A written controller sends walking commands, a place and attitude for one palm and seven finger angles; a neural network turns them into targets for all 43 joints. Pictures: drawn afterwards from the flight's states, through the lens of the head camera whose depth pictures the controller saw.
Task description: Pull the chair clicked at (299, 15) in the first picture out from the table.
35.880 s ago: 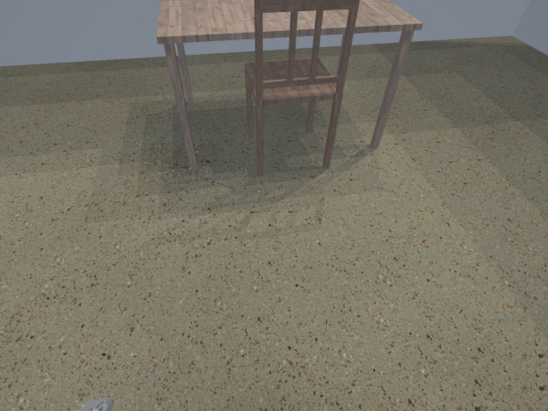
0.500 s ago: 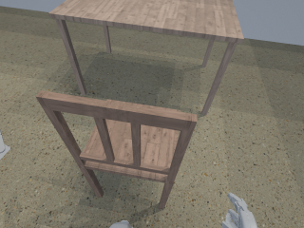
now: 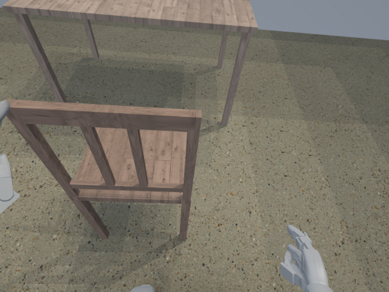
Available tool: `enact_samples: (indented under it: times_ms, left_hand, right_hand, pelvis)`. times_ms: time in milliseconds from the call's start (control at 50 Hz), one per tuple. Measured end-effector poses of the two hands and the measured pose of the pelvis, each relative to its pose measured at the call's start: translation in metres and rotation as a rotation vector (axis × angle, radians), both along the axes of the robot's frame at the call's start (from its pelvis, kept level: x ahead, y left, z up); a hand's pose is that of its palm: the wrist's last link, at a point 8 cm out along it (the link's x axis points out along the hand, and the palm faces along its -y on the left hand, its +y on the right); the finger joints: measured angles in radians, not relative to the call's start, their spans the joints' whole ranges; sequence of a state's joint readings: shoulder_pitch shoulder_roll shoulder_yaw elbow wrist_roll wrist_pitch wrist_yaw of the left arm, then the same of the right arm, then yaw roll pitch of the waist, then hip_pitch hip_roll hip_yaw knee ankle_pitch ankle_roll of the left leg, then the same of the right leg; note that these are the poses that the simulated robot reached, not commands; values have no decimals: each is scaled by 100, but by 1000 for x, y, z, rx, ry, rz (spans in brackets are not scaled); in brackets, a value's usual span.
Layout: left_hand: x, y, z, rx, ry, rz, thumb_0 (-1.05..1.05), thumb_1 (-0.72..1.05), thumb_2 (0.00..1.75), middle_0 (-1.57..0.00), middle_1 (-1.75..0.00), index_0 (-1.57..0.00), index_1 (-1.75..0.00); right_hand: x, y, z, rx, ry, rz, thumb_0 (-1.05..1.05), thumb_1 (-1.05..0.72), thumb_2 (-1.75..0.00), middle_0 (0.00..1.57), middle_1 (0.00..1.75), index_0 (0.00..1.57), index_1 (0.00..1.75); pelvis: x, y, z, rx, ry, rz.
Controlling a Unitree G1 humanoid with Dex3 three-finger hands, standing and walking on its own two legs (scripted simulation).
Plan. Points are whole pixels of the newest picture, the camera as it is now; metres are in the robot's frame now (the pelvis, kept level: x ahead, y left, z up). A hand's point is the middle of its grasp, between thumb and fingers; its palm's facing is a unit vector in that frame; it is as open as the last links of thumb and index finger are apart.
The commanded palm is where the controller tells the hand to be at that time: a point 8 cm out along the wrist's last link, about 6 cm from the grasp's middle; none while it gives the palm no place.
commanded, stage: stop stepping back and stand still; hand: left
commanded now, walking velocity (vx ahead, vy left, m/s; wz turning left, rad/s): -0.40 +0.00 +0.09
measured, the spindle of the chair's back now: (100, 158) +0.44 +0.27 -0.07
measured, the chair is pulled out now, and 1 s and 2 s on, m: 0.68 0.68 0.68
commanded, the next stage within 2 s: let the arm hang, fingers relaxed in 0.74 s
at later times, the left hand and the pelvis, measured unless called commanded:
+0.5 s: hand out of the picture +0.07 +0.28 +0.19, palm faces +0.53 -0.71 -0.47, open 7.4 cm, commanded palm +0.03 +0.30 +0.19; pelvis -0.10 -0.01 +0.00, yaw +3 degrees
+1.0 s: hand out of the picture +0.08 +0.25 -0.03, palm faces +0.24 -0.90 -0.37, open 7.4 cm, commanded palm none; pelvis -0.10 +0.00 -0.01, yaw +6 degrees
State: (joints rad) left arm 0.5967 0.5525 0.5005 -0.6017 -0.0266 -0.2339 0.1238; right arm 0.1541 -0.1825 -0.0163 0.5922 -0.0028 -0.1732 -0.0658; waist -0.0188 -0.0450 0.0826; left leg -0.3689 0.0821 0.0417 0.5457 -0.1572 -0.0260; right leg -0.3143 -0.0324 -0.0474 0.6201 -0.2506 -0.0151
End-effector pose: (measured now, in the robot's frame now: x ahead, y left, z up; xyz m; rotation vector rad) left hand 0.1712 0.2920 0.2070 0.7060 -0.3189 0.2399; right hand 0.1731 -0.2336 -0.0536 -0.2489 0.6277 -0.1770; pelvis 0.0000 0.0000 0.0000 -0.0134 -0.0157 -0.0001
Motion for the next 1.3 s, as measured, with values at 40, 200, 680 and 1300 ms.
enact_samples:
  times_ms: [40, 200, 680, 1300]
  left_hand:
    - [-20, -6, 3, 24, -31, 10, 2, 89, 89, -22, -30, -22, -30]
    - [-77, 8, -24, -190, -13, 162, 1, 89, 89, -21, -30, -21, -30]
    - [-139, 20, -38, -288, -52, 219, 1, 89, 90, -21, -30, -21, -30]
    - [-294, -74, -336, -701, 1482, 515, -5, 100, 89, -21, -30, -20, -30]
  right_hand:
    - [-17, -7, -11, 4, 18, 8, 1, -90, -90, 20, 30, 20, 30]
    - [-98, -16, -16, -8, 150, -52, 1, -90, -90, 20, 30, 20, 30]
    - [-139, 8, -14, 2, 89, 29, 1, -90, -90, 20, 30, 20, 30]
    - [-268, -20, -70, 64, 712, -26, 0, -92, -90, 20, 29, 20, 30]
  pelvis:
    - [-13, -7, -6, -11, -10, -2]
    - [-49, -9, 3, 23, -4, 9]
    - [-108, 1, 0, 8, -31, 48]
    - [-111, -21, 9, 5, -15, 95]
